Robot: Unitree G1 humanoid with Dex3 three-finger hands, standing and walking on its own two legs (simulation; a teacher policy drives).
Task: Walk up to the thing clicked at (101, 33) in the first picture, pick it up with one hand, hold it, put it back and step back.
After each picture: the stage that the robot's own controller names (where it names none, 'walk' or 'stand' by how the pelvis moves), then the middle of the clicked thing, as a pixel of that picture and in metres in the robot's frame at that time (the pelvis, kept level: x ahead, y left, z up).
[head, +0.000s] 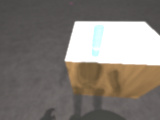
stand; (97, 42) +0.56 +0.00 +0.14
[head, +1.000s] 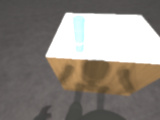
walk; (79, 36) +0.52 +0.15 +0.17
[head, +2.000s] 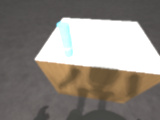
stand; (66, 42) +0.49 +0.22 +0.16
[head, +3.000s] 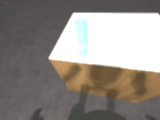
stand; (82, 40) +0.49 +0.11 +0.17
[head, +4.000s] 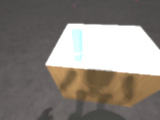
stand; (77, 47) +0.49 +0.14 +0.15
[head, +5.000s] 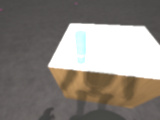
stand; (80, 49) +0.47 +0.12 +0.14
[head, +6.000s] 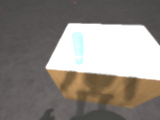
stand; (78, 50) +0.46 +0.13 +0.13
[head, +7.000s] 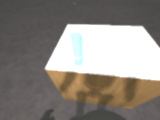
stand; (77, 51) +0.45 +0.14 +0.13
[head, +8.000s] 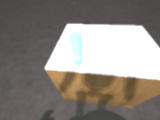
rise first; (77, 51) +0.45 +0.14 +0.13
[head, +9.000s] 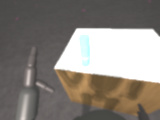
rise first; (84, 52) +0.46 +0.12 +0.14
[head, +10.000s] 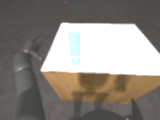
go down; (75, 50) +0.46 +0.12 +0.14
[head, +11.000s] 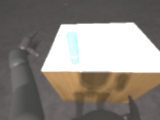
go down; (73, 50) +0.47 +0.12 +0.14
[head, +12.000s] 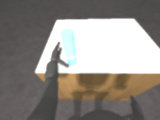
close in; (70, 50) +0.44 +0.14 +0.15
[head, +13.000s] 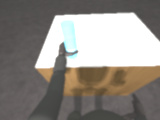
close; (70, 42) +0.48 +0.13 +0.17
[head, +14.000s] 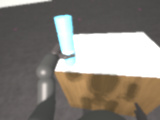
lift; (67, 44) +0.34 +0.16 +0.32
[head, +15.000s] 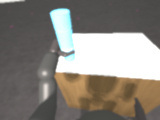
hold; (66, 40) +0.33 +0.16 +0.33
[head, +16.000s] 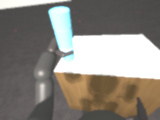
hold; (65, 40) +0.31 +0.15 +0.36
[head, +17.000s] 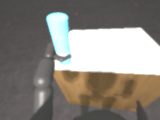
hold; (62, 44) +0.32 +0.16 +0.31
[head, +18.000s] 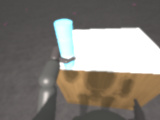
crouch; (67, 47) +0.34 +0.15 +0.28
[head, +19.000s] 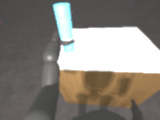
crouch; (66, 31) +0.43 +0.17 +0.32
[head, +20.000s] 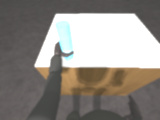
lower; (66, 43) +0.47 +0.16 +0.17
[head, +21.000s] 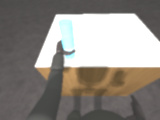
lower; (68, 42) +0.48 +0.15 +0.18
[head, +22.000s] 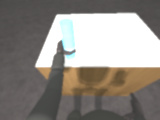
lower; (68, 41) +0.48 +0.14 +0.18
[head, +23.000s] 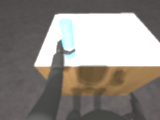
lower; (68, 41) +0.48 +0.14 +0.18
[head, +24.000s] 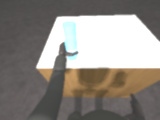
draw back; (71, 43) +0.47 +0.13 +0.18
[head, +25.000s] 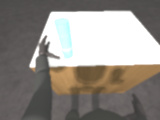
withdraw; (65, 41) +0.47 +0.14 +0.18
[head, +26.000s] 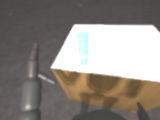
sink last; (83, 50) +0.45 +0.12 +0.16
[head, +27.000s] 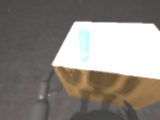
stand; (84, 47) +0.47 +0.12 +0.14
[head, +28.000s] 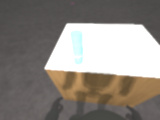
stand; (77, 49) +0.45 +0.13 +0.15
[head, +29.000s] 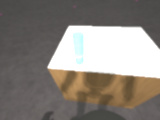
stand; (78, 50) +0.47 +0.14 +0.14
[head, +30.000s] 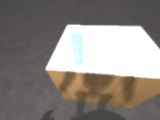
stand; (77, 51) +0.46 +0.14 +0.13
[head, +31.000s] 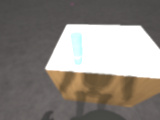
stand; (77, 50) +0.46 +0.14 +0.13
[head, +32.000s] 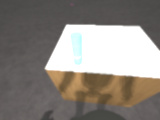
stand; (77, 50) +0.46 +0.14 +0.13
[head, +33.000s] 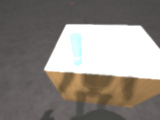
walk; (76, 51) +0.45 +0.14 +0.13
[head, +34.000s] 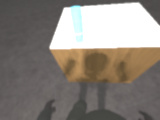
walk; (77, 27) +0.63 +0.15 +0.16
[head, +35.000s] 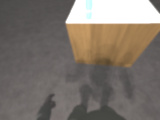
walk; (88, 5) +0.99 +0.09 +0.16
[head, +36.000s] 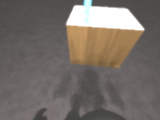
stand; (87, 12) +1.11 +0.11 +0.15
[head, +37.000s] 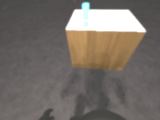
stand; (85, 16) +1.07 +0.14 +0.14
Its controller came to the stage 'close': yes
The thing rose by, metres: 0.20
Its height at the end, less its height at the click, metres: +0.00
